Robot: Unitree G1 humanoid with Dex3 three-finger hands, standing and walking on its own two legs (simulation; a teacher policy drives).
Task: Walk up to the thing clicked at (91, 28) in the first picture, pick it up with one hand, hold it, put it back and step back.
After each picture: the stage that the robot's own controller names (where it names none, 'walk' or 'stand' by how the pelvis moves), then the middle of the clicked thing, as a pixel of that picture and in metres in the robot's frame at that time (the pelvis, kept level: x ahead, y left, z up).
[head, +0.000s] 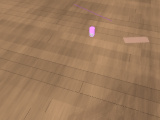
stand; (91, 31) +1.66 -0.10 -0.72
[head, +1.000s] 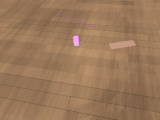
walk; (76, 41) +1.52 +0.18 -0.70
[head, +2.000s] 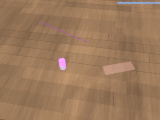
walk; (62, 64) +1.01 +0.28 -0.71
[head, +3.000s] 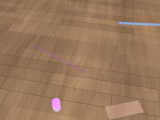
walk; (56, 104) +0.61 +0.21 -0.69
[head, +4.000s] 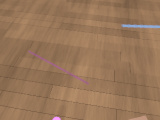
stand; out of the picture +0.43 +0.20 -0.71
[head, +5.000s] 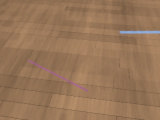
stand; out of the picture +0.41 +0.20 -0.72
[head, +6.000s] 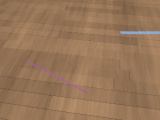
stand; out of the picture +0.38 +0.21 -0.73
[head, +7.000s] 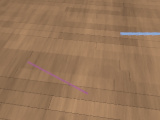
stand; out of the picture +0.39 +0.21 -0.73
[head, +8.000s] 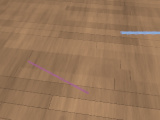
go down; out of the picture +0.38 +0.20 -0.73
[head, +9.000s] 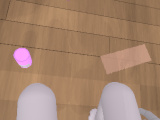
go down; (23, 58) +0.47 +0.24 -0.34
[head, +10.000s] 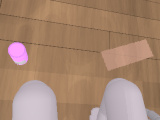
approach; (18, 54) +0.47 +0.25 -0.29
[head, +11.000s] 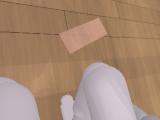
close in; out of the picture +0.45 +0.29 -0.22
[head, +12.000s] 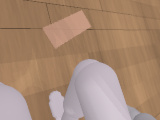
close; out of the picture +0.44 +0.30 -0.22
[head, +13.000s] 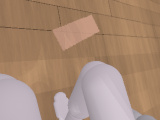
lift; out of the picture +0.42 +0.27 -0.22
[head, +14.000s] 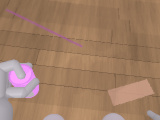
lift; (25, 82) +0.35 +0.20 -0.02
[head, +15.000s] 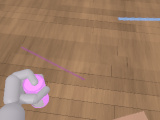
hold; (36, 91) +0.33 +0.17 -0.01
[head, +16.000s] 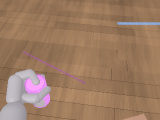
hold; (38, 91) +0.33 +0.17 -0.01
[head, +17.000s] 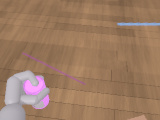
crouch; (37, 93) +0.33 +0.18 -0.01
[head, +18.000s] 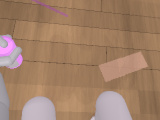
crouch; (8, 53) +0.45 +0.23 -0.09
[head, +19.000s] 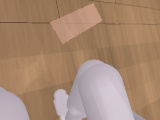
lower; out of the picture +0.44 +0.31 -0.23
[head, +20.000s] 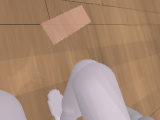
lower; out of the picture +0.45 +0.31 -0.23
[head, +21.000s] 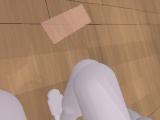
lower; out of the picture +0.45 +0.31 -0.23
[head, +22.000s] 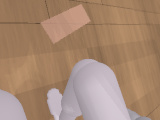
lower; out of the picture +0.45 +0.31 -0.23
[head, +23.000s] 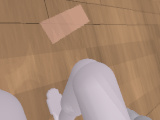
loosen; out of the picture +0.45 +0.31 -0.23
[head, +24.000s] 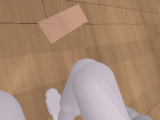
withdraw; out of the picture +0.45 +0.31 -0.24
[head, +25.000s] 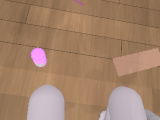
walk; (39, 57) +0.49 +0.23 -0.36
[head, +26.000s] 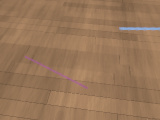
stand; out of the picture +0.41 +0.19 -0.66
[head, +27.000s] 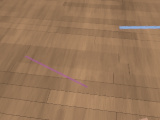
stand; out of the picture +0.43 +0.21 -0.67
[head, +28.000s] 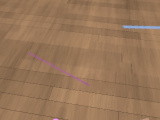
stand; out of the picture +0.43 +0.20 -0.67
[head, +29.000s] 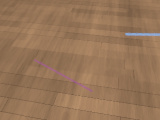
stand; out of the picture +0.44 +0.20 -0.72
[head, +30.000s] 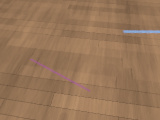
stand; out of the picture +0.41 +0.21 -0.73
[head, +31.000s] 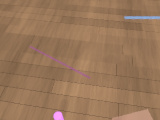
walk; (58, 118) +0.43 +0.20 -0.72
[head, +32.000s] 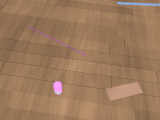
walk; (57, 88) +0.64 +0.18 -0.70
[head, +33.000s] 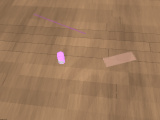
walk; (61, 58) +0.98 +0.28 -0.69
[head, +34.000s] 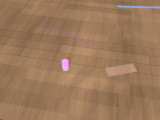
stand; (65, 64) +1.03 +0.19 -0.71
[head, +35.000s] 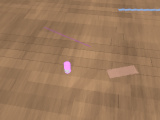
stand; (67, 67) +1.06 +0.18 -0.73
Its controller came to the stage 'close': yes
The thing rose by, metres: 0.71
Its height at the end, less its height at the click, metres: +0.00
